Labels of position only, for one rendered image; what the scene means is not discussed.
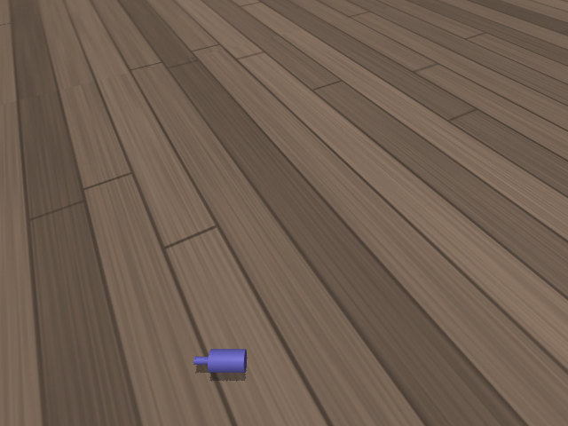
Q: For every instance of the bottle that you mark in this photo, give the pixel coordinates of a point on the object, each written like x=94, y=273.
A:
x=224, y=361

